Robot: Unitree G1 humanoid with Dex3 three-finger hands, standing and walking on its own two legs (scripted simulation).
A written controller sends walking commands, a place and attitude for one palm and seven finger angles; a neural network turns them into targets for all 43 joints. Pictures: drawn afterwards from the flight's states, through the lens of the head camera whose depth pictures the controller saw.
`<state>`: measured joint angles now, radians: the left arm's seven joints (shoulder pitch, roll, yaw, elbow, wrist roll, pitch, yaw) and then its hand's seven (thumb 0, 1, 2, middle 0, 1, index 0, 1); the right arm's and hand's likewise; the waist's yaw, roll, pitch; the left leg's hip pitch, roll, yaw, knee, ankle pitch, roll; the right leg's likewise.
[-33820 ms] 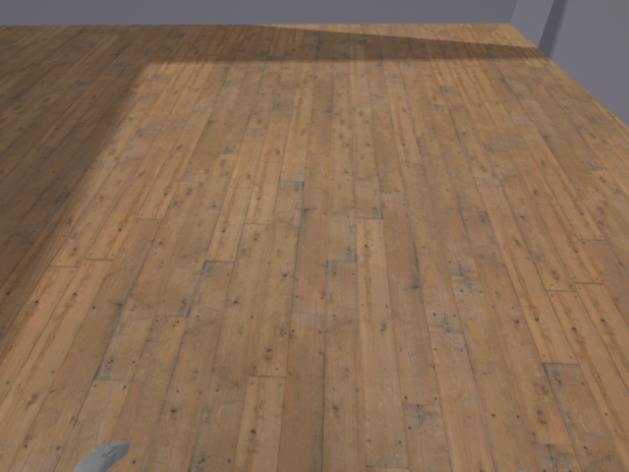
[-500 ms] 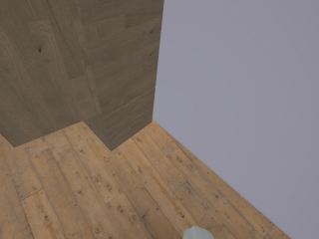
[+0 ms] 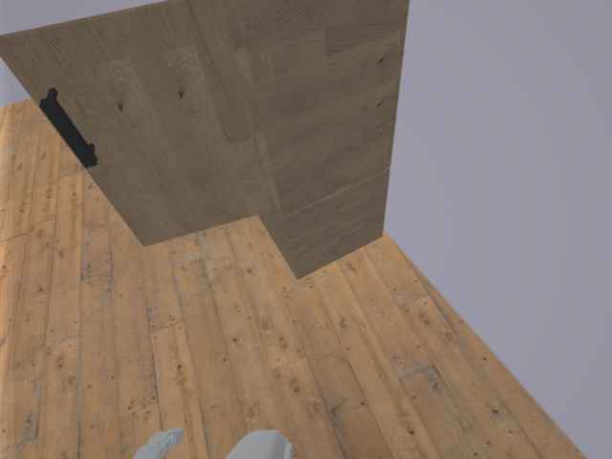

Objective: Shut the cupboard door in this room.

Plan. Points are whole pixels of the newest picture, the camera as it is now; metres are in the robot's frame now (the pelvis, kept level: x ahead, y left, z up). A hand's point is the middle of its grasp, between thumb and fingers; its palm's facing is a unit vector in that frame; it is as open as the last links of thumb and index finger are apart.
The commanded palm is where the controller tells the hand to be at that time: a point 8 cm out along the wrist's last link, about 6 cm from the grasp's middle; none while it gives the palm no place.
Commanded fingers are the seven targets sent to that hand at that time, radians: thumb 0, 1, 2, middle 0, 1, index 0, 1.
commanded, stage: turn to face it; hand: left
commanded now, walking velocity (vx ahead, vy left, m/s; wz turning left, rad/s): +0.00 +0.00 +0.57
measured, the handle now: (72, 128) +0.69 +0.48 +0.06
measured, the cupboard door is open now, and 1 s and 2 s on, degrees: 78 78 78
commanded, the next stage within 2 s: take the last steps up to it in 0.46 s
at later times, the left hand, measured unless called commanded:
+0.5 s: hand out of the picture -0.06 +0.27 -0.18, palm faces +0.31 -0.92 -0.26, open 7.4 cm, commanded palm none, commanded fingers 0.00 0.90 0.90 -0.20 -0.30 -0.20 -0.30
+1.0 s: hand out of the picture -0.02 +0.19 -0.15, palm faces +0.38 -0.89 -0.25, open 7.3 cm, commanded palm none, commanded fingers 0.00 0.90 0.90 -0.20 -0.30 -0.20 -0.30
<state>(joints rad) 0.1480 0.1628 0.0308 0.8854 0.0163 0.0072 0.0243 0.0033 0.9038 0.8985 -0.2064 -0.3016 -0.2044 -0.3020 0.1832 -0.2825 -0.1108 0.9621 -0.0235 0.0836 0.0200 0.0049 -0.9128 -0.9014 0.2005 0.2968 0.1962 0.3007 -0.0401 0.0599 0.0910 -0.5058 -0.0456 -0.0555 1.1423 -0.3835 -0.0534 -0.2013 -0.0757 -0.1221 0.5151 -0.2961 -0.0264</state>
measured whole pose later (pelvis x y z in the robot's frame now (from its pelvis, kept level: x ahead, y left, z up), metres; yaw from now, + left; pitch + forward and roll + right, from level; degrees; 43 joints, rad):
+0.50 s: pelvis -0.02 +0.05 +0.00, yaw +15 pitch -1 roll -1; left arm 0.23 0.27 0.06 1.00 0.01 0.06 0.02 0.01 0.91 0.90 -0.20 -0.30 -0.20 -0.30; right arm 0.09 -0.20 -0.03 0.94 -0.02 0.02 -0.01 0.00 -0.91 -0.90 0.20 0.30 0.20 0.30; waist 0.04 -0.03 0.12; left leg -0.19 -0.01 0.02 0.50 -0.29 0.05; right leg -0.41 -0.10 -0.07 1.04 -0.49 0.07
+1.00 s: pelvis +0.04 +0.02 +0.01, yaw +20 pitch -1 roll +3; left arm 0.34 0.13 0.03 1.04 0.02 -0.05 0.01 0.00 0.91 0.90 -0.21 -0.30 -0.20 -0.30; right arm 0.32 -0.23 -0.08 1.09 -0.03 0.03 0.02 0.01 -0.91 -0.90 0.20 0.30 0.20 0.30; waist -0.01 0.04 0.02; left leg -0.48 0.02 0.00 1.04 -0.27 -0.01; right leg -0.07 -0.05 -0.12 0.39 -0.30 -0.03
